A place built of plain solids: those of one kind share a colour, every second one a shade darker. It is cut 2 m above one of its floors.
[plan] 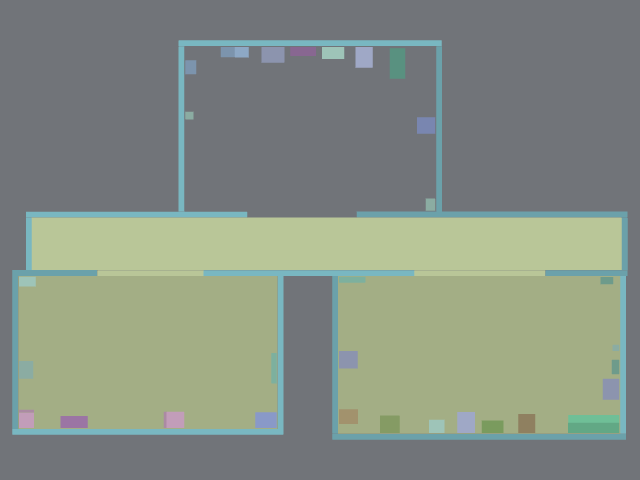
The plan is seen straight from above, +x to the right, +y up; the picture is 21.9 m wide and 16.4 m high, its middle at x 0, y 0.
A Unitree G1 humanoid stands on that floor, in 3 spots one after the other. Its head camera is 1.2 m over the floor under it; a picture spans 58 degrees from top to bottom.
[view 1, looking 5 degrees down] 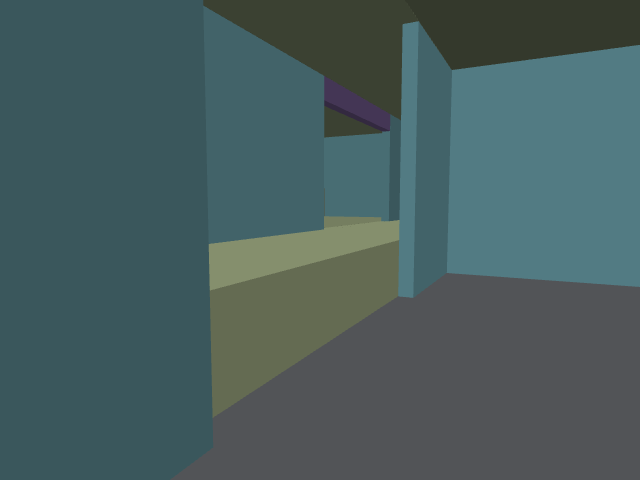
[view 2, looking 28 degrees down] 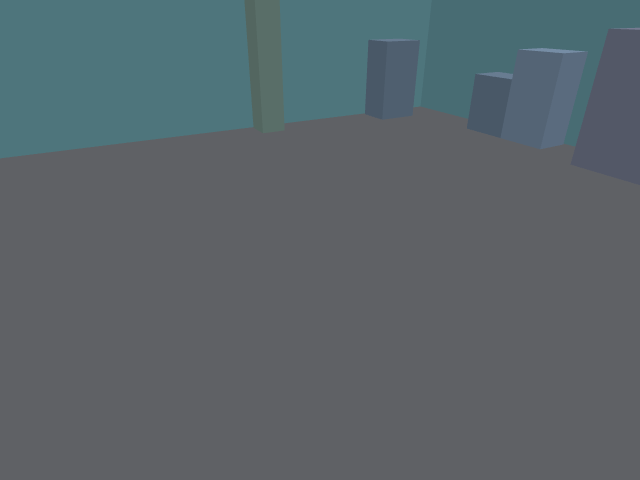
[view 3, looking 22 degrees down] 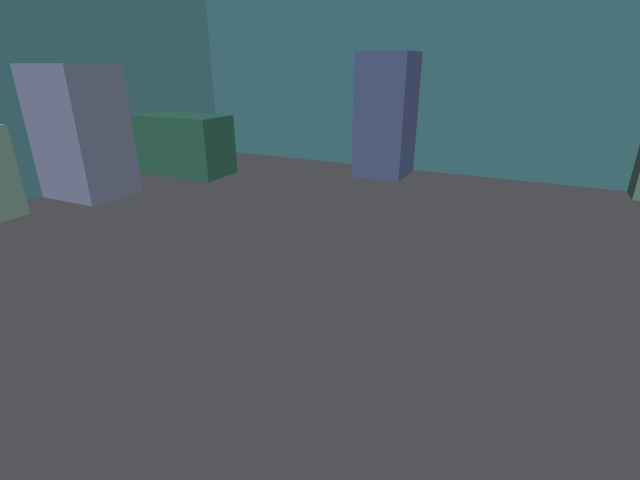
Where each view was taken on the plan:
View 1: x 2.83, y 2.36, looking -153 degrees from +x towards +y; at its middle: floor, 5.49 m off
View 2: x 0.14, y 2.36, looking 151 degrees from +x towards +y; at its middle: ground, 2.56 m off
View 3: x -1.28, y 2.36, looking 26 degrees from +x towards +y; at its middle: ground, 3.20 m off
